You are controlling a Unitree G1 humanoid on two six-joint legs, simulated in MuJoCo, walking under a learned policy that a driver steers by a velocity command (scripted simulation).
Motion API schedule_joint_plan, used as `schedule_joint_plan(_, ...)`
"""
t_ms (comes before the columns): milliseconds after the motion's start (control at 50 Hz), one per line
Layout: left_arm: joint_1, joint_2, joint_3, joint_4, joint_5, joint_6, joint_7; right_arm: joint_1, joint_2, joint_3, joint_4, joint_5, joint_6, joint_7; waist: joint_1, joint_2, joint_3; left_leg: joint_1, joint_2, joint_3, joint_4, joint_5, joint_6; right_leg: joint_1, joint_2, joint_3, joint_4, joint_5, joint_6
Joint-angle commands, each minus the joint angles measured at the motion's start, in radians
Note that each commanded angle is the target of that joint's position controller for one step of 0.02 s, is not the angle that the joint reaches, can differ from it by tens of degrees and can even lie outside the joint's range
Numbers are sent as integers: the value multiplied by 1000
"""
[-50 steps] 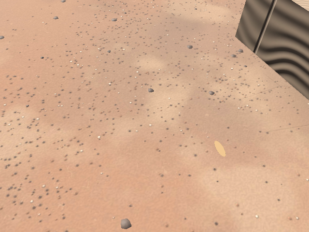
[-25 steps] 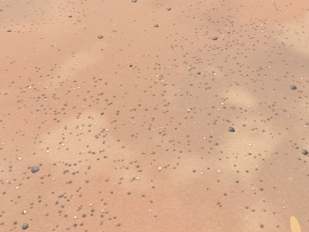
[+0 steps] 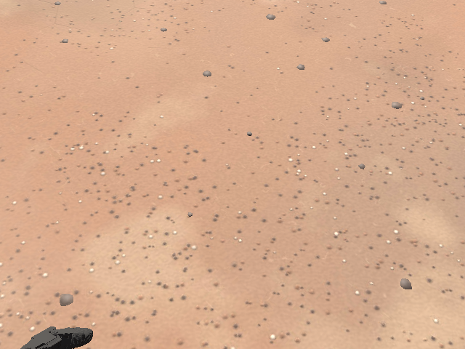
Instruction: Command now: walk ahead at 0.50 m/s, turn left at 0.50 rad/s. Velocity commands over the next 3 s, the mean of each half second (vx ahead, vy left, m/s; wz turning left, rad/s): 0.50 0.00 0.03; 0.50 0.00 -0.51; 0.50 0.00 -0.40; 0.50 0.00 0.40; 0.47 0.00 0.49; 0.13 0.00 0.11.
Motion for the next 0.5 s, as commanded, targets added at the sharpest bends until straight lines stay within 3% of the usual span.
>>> schedule_joint_plan(20,-86,51,6,-71,-13,-20,-14,4,-178,-50,-45,6,-11,-13,-13,118,-49,-90,207,-151,-109,98,138,167,63,-52,-146,149,5)
schedule_joint_plan(100,-83,95,23,-76,-17,-35,-30,40,-158,-43,-9,5,-7,-13,-4,149,-37,29,274,-236,-22,91,117,184,58,-32,-221,58,-50)
schedule_joint_plan(140,1,110,36,-56,-15,-40,-27,25,-151,-42,-4,2,1,-10,47,167,-48,50,266,-242,54,193,92,289,73,-67,-267,-13,-94)
schedule_joint_plan(160,98,140,52,-35,-7,-44,-21,28,-118,-29,-6,-3,1,-7,93,144,-117,33,210,-201,192,278,64,441,53,-58,-278,-12,-130)
schedule_joint_plan(180,244,198,65,-21,4,-45,-16,63,-70,-8,-22,-22,-1,-8,134,20,-274,-86,144,-126,475,134,23,694,-107,116,-243,2,-207)
schedule_joint_plan(200,337,273,89,32,0,-32,-27,190,-21,7,-30,10,-14,-8,92,-302,-362,-435,-6,-12,806,-312,-58,968,-282,596,-382,-255,-381)
schedule_joint_plan(220,338,176,65,33,-32,-31,-37,137,-116,-8,-22,17,-20,-10,122,-190,-292,-574,48,-61,907,-354,-62,950,-285,719,-470,-504,-372)
schedule_joint_plan(240,276,124,48,22,-32,-25,-36,5,-162,-21,-44,16,-24,-9,136,-96,-159,-613,100,-33,915,-259,-56,838,-244,583,-481,-481,-330)
schedule_joint_plan(260,231,112,40,9,-19,-17,-34,-71,-151,-18,-61,0,-30,-11,128,-25,-99,-591,131,3,883,-194,-57,732,-196,473,-485,-354,-313)
schedule_joint_plan(280,207,102,36,8,-16,-12,-33,-110,-134,-17,-76,-17,-40,-9,113,-10,-50,-583,155,12,816,-148,-62,656,-158,405,-495,-230,-316)
schedule_joint_plan(300,199,90,30,5,-9,-11,-28,-106,-117,-17,-80,-24,-47,-6,90,-34,-57,-531,174,12,761,-112,-66,618,-122,351,-506,-137,-307)
schedule_joint_plan(340,211,84,29,11,-17,-9,-20,-93,-85,-10,-78,-26,-51,-1,74,-69,-81,-483,172,35,660,-105,-88,598,-87,287,-522,-17,-317)
schedule_joint_plan(420,248,136,47,34,-33,3,4,-207,-37,13,-103,-27,-55,5,99,-55,-56,-416,144,67,388,19,-131,508,-61,202,-541,53,-317)
schedule_joint_plan(500,312,148,52,56,-38,24,16,-322,-47,12,-118,-11,-68,20,137,-58,-45,-302,99,62,206,213,-144,461,-48,199,-517,18,-286)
